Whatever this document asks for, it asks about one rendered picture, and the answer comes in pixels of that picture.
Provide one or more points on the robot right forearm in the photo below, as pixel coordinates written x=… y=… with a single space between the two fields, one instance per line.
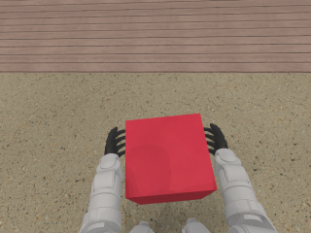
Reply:
x=241 y=204

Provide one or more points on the right robot thigh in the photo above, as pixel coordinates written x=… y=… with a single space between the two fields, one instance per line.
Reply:
x=195 y=227

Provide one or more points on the carton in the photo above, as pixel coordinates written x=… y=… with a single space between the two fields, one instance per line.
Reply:
x=167 y=160

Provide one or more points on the robot left hand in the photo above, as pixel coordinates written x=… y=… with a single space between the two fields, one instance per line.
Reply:
x=112 y=143

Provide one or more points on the robot left forearm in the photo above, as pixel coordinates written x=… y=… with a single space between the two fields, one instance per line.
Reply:
x=103 y=213

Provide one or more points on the robot right hand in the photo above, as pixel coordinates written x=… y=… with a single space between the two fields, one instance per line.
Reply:
x=219 y=141

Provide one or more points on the left robot shin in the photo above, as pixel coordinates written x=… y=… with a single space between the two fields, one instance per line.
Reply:
x=144 y=223

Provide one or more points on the robot right upper arm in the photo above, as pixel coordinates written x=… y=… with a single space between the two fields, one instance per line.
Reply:
x=245 y=228

